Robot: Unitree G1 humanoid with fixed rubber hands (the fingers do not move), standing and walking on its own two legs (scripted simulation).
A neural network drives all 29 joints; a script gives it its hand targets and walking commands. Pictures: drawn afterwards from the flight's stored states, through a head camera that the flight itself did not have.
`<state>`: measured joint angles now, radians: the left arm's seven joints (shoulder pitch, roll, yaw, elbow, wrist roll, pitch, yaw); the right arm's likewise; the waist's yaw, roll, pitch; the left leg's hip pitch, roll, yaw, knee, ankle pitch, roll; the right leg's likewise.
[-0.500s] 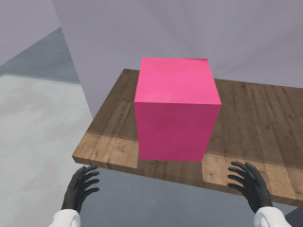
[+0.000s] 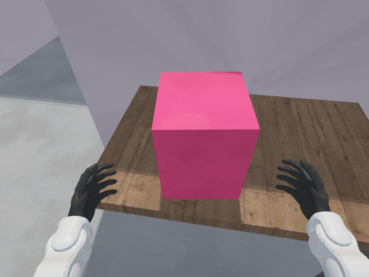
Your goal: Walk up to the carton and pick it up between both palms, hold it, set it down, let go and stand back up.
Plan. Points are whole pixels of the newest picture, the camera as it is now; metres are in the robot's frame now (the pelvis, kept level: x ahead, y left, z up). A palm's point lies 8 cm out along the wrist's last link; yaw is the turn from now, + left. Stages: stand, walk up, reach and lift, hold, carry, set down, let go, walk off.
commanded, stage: reach and lift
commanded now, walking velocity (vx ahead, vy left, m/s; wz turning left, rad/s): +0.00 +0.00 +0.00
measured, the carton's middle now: (200, 137) +0.45 -0.01 +0.07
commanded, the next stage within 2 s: none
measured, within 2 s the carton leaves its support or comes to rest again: neither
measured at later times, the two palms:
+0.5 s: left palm (90, 159) +0.32 +0.21 +0.14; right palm (313, 159) +0.31 -0.21 +0.14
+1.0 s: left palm (86, 113) +0.38 +0.22 +0.20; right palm (312, 111) +0.38 -0.22 +0.20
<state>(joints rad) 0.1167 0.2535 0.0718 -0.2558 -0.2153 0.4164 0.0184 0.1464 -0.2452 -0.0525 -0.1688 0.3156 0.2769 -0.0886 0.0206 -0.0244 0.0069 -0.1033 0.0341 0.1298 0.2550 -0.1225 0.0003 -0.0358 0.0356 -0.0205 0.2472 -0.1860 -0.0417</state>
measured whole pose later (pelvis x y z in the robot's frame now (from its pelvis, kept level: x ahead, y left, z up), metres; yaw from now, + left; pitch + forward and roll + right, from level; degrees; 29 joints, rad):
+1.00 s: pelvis -0.02 +0.00 +0.00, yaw +0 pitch +3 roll +0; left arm -0.76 0.37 0.15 0.41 -0.19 0.67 0.04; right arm -0.80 -0.42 0.05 0.64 0.47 0.43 -0.06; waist -0.04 -0.03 -0.11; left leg -0.25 0.05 0.12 0.32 -0.12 0.01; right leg -0.18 0.04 -0.03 0.30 -0.18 -0.04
